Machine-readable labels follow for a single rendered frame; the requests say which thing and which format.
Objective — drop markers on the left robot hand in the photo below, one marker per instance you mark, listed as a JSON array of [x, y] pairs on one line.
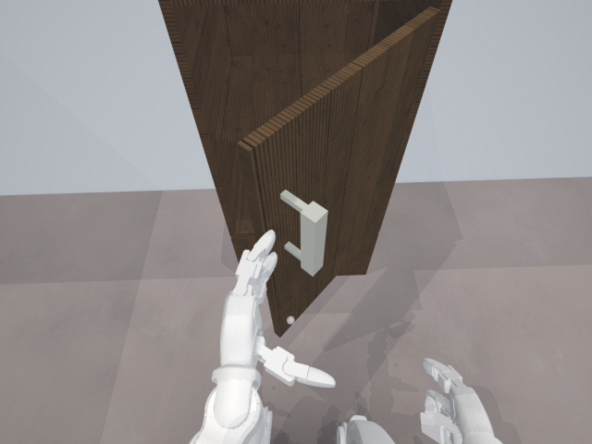
[[239, 343]]

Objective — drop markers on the robot left thigh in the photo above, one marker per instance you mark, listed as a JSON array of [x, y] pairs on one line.
[[263, 434]]

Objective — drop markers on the right robot hand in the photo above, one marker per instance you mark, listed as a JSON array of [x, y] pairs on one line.
[[463, 415]]

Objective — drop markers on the left robot forearm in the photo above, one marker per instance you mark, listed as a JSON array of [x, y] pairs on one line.
[[233, 411]]

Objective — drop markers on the handle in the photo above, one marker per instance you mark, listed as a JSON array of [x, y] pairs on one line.
[[313, 233]]

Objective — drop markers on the cupboard door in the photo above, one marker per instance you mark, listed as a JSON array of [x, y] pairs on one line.
[[336, 146]]

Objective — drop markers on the robot thigh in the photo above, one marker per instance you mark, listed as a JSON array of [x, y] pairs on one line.
[[263, 434], [362, 432]]

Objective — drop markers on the robot right thigh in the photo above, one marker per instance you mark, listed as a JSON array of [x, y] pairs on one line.
[[362, 432]]

